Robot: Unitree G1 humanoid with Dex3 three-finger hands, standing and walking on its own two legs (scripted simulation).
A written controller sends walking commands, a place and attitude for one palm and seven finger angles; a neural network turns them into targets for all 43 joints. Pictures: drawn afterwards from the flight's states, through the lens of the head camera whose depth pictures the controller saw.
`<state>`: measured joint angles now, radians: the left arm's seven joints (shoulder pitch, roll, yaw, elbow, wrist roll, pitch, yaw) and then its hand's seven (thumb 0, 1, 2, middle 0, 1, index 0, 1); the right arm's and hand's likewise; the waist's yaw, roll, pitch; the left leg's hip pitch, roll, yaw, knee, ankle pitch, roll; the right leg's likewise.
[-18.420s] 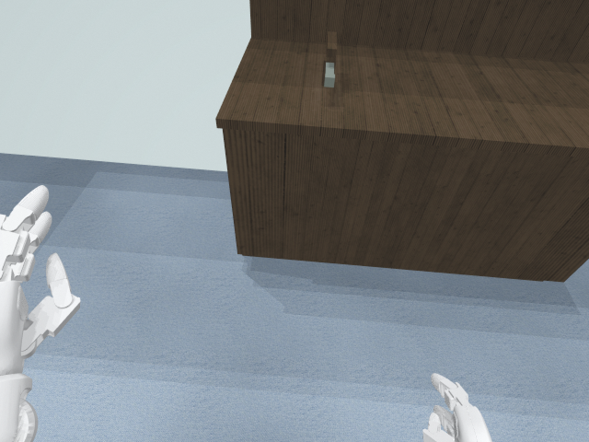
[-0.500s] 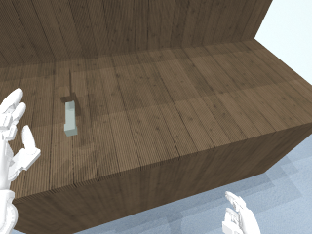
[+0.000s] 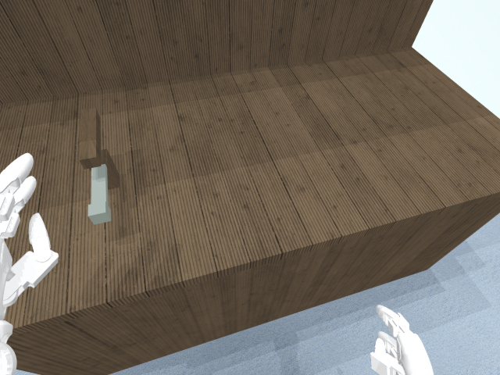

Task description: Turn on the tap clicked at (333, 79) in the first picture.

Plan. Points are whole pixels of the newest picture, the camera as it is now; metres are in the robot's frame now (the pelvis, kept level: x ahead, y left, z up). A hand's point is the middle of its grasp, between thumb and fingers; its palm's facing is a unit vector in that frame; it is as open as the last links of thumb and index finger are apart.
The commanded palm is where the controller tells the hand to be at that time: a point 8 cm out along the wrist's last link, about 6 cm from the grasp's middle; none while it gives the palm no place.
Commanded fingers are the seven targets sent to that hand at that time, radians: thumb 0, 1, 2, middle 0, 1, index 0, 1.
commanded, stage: come to a stop and stand still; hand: left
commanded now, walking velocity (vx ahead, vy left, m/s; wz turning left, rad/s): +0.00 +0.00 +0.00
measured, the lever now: (99, 212) +0.35 +0.29 +0.02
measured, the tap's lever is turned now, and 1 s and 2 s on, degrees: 0 0 0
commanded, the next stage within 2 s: look again from close up in 0.88 s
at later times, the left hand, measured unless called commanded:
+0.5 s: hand out of the picture +0.22 +0.32 +0.14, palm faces +0.32 -0.87 -0.38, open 7.4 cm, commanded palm +0.16 +0.35 +0.17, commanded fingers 0.00 0.90 0.90 -0.20 -0.30 -0.20 -0.30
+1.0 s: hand out of the picture +0.19 +0.34 +0.15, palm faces +0.34 -0.87 -0.36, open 7.4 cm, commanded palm +0.14 +0.37 +0.17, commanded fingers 0.00 0.90 0.90 -0.20 -0.30 -0.20 -0.30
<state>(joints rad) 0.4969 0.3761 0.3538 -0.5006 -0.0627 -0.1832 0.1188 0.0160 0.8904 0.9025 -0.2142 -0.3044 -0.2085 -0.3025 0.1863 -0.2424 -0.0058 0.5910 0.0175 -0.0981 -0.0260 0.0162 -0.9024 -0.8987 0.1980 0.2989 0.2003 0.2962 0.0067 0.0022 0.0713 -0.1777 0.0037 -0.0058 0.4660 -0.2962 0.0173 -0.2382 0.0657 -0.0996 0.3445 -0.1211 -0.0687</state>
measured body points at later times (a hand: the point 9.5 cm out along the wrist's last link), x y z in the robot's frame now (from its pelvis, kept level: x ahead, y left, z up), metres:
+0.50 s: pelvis -0.01 +0.07 -0.01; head +0.01 +0.11 +0.44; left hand +0.19 +0.37 +0.16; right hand +0.15 -0.14 -0.08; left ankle -0.03 +0.11 -0.74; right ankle +0.04 -0.07 -0.74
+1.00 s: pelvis -0.04 +0.09 +0.00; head +0.00 +0.13 +0.44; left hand +0.16 +0.38 +0.17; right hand +0.15 -0.14 -0.07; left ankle -0.03 +0.11 -0.74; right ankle -0.02 -0.04 -0.73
